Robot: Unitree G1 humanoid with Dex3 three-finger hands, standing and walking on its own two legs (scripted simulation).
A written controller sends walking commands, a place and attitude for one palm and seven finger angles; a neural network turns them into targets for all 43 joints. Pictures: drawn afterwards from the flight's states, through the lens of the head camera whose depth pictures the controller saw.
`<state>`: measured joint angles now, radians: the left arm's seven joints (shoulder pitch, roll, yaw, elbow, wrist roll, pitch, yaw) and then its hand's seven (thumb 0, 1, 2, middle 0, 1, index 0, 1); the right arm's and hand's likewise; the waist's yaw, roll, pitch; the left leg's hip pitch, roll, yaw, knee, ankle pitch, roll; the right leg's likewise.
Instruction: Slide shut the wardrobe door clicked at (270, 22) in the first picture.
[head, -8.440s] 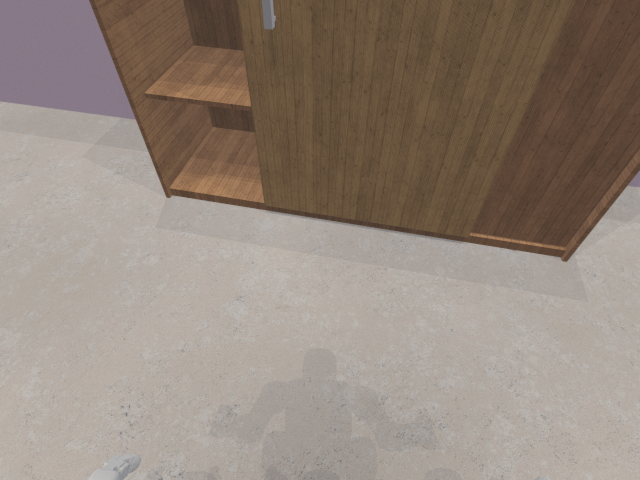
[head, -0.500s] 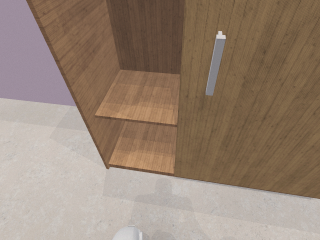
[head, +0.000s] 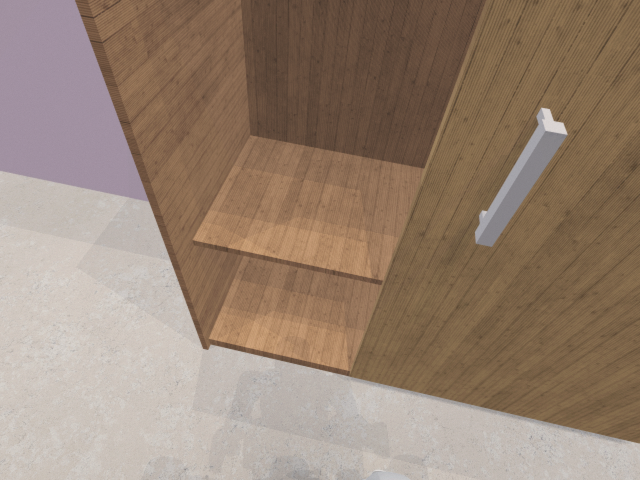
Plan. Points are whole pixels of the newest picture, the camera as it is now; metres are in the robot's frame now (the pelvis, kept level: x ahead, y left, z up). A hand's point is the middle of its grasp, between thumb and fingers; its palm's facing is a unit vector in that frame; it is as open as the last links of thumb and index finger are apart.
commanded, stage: come to a stop and stand still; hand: right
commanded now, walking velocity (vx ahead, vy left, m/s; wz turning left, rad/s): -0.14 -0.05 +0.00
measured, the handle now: (511, 181) +0.47 -0.22 +0.14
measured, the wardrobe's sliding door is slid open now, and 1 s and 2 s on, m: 0.47 0.47 0.47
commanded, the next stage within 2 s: look again from close up in 1.24 s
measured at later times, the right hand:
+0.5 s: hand out of the picture -0.03 -0.24 -0.18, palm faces +0.06 +0.97 -0.22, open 7.4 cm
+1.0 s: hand out of the picture -0.05 -0.20 -0.17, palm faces +0.02 +0.98 -0.18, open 7.4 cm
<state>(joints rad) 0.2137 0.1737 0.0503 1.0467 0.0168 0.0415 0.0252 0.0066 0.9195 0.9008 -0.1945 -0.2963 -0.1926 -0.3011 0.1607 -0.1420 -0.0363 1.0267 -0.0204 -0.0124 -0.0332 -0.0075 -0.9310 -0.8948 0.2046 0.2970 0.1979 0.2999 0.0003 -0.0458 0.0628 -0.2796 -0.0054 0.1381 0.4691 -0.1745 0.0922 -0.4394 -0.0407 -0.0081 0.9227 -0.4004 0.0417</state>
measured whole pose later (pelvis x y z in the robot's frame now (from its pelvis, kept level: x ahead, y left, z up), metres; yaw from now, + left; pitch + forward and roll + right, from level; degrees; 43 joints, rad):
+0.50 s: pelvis -0.03 -0.05 +0.00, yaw +1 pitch -2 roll -1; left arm 0.21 0.16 0.02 1.07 0.01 0.01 0.04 0.01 0.93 0.90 -0.20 -0.30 -0.20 -0.30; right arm 0.26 -0.18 -0.02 1.12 -0.02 0.02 -0.03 0.00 -0.91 -0.90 0.20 0.30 0.19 0.30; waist -0.04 0.02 0.04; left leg -0.22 0.04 0.02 0.49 -0.22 -0.01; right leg -0.15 0.01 -0.06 0.45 -0.26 -0.02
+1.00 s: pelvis -0.04 -0.04 +0.01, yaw +0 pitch -1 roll +0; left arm 0.36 0.12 -0.01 1.15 0.01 0.00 0.02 0.01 0.91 0.90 -0.20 -0.30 -0.19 -0.30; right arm 0.29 -0.12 0.00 1.15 -0.01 -0.01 -0.04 0.00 -0.91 -0.90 0.20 0.30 0.19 0.30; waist 0.01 -0.01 0.03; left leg -0.21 0.01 0.04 0.41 -0.17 0.01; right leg -0.17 -0.01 -0.05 0.41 -0.22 0.00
